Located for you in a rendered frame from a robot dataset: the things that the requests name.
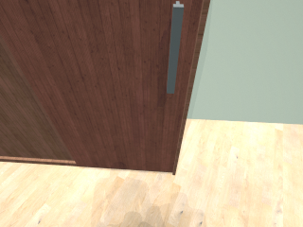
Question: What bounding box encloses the wardrobe door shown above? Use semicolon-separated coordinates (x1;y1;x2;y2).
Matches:
0;34;74;161
0;0;203;172

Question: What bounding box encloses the handle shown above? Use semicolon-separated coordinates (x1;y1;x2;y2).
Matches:
167;1;184;94

